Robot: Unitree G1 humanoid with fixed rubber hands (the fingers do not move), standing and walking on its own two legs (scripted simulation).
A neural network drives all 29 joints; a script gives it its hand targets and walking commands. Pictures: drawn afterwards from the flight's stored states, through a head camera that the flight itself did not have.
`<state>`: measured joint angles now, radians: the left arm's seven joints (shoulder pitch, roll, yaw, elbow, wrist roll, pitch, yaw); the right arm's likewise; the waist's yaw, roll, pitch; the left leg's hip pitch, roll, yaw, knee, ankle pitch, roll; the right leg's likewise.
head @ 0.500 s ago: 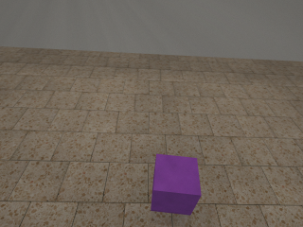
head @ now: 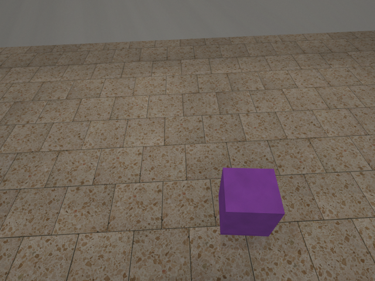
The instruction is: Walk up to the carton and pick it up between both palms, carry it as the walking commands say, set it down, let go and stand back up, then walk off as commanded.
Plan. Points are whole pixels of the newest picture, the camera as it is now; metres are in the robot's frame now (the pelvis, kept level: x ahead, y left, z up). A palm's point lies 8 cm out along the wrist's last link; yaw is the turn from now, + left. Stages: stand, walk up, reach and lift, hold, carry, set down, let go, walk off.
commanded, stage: walk off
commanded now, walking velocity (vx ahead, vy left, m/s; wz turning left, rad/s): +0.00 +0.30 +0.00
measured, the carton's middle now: (246, 202) +0.59 -0.26 -0.63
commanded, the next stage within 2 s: none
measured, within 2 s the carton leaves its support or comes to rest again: neither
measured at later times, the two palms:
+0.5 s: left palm out of the picture +0.07 +0.42 -0.12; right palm out of the picture +0.07 -0.10 -0.13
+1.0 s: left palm out of the picture +0.08 +0.59 -0.14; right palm out of the picture +0.14 +0.06 -0.10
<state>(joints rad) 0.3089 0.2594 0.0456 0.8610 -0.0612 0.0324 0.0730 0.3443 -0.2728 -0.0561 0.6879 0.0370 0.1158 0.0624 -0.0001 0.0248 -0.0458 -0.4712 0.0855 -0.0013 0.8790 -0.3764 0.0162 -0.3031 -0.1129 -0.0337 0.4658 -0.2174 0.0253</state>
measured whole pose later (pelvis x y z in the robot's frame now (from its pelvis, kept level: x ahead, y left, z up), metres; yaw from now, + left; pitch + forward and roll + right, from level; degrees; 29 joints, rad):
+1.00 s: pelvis +0.04 +0.32 -0.01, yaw -3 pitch +3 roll +0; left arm 0.31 0.27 0.06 0.87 -0.06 0.08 0.07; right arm 0.23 -0.24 -0.03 0.69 0.04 0.08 0.02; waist 0.01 -0.04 -0.02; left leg -0.34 -0.03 0.13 0.58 -0.30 0.08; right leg -0.45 -0.02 -0.01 1.09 -0.49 0.08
